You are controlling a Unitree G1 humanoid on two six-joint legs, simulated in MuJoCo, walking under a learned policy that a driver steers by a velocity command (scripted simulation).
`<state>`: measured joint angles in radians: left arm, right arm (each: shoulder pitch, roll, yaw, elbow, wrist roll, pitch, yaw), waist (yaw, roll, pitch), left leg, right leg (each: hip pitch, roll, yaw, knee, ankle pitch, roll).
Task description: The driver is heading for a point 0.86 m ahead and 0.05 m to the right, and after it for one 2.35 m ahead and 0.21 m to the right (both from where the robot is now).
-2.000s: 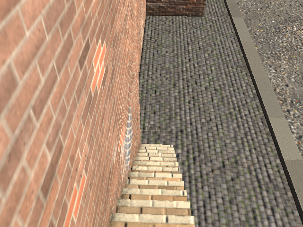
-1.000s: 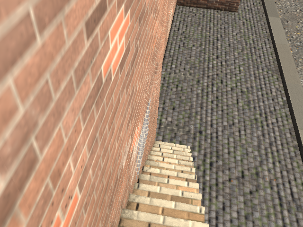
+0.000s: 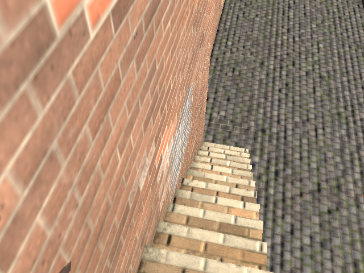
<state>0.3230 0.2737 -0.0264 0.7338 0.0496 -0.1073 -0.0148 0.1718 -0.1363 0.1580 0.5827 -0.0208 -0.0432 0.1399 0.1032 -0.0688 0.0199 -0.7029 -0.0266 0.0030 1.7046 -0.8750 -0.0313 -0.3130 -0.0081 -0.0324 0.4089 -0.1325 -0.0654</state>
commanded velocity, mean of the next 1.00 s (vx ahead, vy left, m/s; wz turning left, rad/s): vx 0.00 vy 0.00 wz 0.00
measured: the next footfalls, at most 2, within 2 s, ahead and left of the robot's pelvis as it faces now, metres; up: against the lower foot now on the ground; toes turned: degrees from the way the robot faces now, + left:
left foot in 0.98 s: -0.13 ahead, +0.03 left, +0.20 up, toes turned +1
right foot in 1.30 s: -0.07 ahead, -0.23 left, +0.21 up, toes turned +8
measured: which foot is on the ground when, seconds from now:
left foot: down 0.00-0.84, up 0.86-0.96, down 0.98-1.00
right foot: down 0.00-0.98, up 1.00-1.00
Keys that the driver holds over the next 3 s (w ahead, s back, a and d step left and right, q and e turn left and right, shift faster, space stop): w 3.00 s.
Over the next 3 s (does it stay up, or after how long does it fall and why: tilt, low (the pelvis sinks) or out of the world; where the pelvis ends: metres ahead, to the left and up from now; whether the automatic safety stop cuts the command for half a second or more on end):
stays up -0.17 -0.10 0.19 its command is cut before an obstacle from the start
